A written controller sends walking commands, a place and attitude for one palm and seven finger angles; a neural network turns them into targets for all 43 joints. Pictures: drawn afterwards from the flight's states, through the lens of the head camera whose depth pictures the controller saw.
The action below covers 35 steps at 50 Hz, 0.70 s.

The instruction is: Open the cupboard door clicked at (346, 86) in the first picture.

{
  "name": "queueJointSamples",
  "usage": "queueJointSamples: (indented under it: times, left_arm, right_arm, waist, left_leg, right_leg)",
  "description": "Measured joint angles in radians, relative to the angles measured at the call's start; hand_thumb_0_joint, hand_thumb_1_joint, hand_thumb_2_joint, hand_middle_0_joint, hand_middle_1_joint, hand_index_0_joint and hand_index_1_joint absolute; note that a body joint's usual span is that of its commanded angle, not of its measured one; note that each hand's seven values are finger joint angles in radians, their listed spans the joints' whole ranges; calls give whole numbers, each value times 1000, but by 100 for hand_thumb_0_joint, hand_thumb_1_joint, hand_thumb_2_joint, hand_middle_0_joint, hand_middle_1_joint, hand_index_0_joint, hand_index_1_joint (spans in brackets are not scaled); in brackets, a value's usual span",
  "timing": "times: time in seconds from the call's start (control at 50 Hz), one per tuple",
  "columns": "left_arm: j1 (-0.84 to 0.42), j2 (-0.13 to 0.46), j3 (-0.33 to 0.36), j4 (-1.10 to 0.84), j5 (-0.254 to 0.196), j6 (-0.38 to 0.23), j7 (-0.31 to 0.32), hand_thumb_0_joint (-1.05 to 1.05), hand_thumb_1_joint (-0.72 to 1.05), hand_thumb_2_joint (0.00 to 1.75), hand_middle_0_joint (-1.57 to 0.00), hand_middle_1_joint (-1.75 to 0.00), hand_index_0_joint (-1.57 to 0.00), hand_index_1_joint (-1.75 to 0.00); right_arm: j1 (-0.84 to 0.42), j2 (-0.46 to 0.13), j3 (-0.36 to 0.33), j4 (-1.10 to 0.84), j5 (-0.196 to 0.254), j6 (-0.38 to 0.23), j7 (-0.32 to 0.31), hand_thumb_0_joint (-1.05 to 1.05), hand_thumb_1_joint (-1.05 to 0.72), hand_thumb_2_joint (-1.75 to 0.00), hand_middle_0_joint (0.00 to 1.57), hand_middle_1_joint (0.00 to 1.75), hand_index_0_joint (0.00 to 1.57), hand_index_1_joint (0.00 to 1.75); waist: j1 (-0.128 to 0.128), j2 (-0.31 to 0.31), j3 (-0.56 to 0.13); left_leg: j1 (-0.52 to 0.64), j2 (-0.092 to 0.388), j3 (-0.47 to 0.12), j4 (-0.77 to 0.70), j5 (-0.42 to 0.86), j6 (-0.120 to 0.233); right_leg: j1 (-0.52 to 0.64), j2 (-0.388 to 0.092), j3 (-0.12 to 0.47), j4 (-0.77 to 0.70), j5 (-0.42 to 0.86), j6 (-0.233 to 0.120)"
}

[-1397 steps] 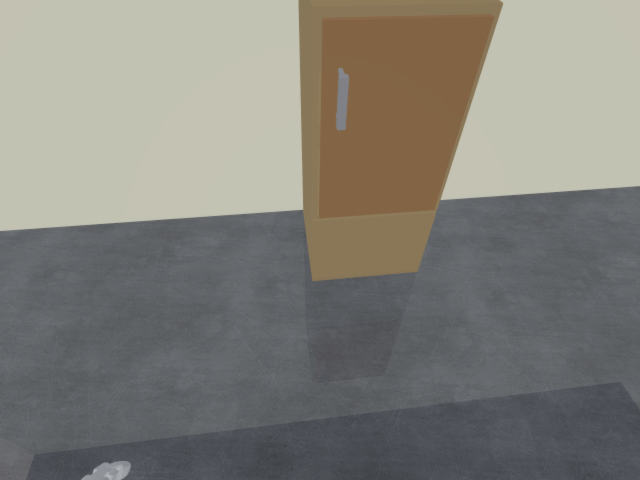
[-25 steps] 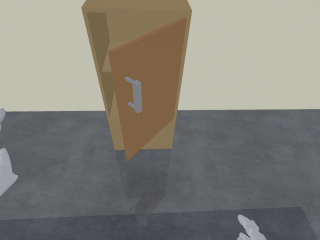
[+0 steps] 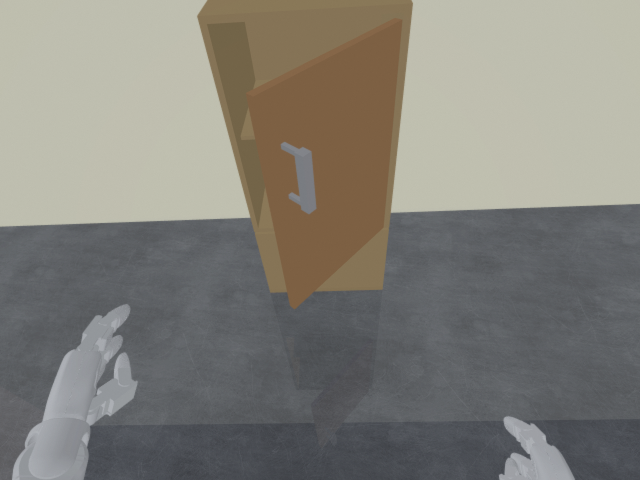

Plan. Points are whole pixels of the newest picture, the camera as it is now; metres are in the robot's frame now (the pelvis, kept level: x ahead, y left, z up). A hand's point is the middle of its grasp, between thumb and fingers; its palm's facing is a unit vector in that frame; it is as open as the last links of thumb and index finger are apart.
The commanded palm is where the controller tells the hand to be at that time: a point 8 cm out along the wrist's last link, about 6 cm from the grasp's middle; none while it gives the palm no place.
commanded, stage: let the arm hang, fingers relaxed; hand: left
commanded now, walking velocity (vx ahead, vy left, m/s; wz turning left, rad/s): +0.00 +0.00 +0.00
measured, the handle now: (298, 178) +0.61 +0.07 +0.03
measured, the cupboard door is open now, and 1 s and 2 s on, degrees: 48 48 48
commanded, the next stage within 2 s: look to check the result in 0.98 s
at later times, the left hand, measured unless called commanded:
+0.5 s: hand out of the picture -0.08 +0.21 -0.16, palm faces +0.06 -0.97 -0.23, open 7.3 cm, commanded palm none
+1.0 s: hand out of the picture +0.00 +0.18 -0.16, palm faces +0.03 -0.98 -0.19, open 7.3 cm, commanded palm none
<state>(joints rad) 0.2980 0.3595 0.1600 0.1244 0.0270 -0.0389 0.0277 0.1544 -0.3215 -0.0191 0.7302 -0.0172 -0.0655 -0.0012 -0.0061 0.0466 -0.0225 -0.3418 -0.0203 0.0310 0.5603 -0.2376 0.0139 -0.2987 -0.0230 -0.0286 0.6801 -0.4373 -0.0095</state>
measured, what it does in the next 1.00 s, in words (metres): stands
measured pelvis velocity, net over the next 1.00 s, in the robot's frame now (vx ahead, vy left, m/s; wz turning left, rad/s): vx -0.01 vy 0.01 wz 0.01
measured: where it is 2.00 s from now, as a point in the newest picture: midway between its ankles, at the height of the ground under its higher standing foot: outside the picture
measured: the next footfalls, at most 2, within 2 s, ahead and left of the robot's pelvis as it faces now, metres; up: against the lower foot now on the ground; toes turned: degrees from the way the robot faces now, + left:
none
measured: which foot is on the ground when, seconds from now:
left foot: down 0.00-1.00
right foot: down 0.00-1.00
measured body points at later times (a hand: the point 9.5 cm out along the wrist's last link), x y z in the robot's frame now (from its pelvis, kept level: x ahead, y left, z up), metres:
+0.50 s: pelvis -0.02 +0.02 +0.01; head +0.00 +0.02 +0.46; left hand -0.08 +0.26 -0.14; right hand -0.01 -0.20 -0.15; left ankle +0.03 +0.12 -0.73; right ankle -0.02 -0.10 -0.73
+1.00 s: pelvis -0.01 +0.01 +0.01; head -0.01 +0.01 +0.46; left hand +0.00 +0.24 -0.14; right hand -0.02 -0.21 -0.15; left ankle +0.03 +0.12 -0.73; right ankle -0.02 -0.10 -0.73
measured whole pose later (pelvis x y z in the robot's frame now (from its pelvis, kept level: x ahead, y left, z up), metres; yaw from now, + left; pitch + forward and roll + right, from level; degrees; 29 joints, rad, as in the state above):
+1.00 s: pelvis -0.01 +0.01 +0.01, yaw +0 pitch -2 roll +0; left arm 0.25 0.15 0.01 1.14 0.01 0.00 0.02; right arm 0.27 -0.16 -0.01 1.15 -0.02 0.00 -0.02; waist -0.02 0.01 0.03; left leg -0.22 -0.01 0.03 0.40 -0.14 0.02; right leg -0.15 -0.01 -0.03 0.43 -0.25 -0.01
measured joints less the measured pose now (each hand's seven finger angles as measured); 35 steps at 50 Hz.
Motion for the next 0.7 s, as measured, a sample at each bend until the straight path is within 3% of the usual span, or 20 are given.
queueJointSamples:
  times: [0.04,0.12,0.18,0.26,0.46,0.7]
  left_arm:
    - [-39,-40,-60,213,7,50,-19,0,91,90,-20,-30,-20,-30]
    - [-22,-127,-148,525,5,91,-36,1,91,90,-20,-30,-20,-30]
    - [6,-175,-173,688,-6,101,-31,1,92,90,-20,-30,-20,-30]
    - [27,-170,-160,834,-17,92,-17,1,97,90,-20,-30,-21,-30]
    - [62,-174,-151,1017,-19,69,-15,1,93,90,-20,-30,-20,-30]
    - [3,-182,-144,1026,-14,46,-6,0,91,90,-20,-30,-20,-30]
  right_arm:
    - [-14,6,9,30,-2,22,3,1,-90,-90,20,30,20,30]
    - [20,56,20,99,-3,65,8,1,-91,-90,20,30,20,30]
    - [49,98,33,167,-7,86,8,1,-91,-90,20,30,20,30]
    - [84,137,45,251,-4,96,0,1,-91,-90,20,30,20,30]
    - [116,154,26,362,4,90,-20,1,-91,-90,20,30,20,30]
    - [112,160,11,396,1,78,-19,1,-91,-90,20,30,20,30]
  waist:
    - [-5,4,13]
    - [-15,-20,29]
    - [-5,-64,58]
    - [16,-84,87]
    - [20,-30,93]
    - [7,-15,49]
  left_leg:
    - [-13,-8,-4,30,-7,-1]
    - [4,5,-21,38,-26,-7]
    - [34,13,-23,10,12,-11]
    - [52,23,-35,-40,31,-10]
    - [84,2,-21,-135,91,16]
    - [105,-9,-1,-172,111,21]
  right_leg:
    - [5,-3,10,-24,81,-6]
    - [42,6,-16,-40,64,-15]
    - [76,13,-20,-74,78,-10]
    - [115,26,-31,-167,132,-9]
    - [142,6,-19,-258,196,14]
    - [133,-7,0,-244,193,19]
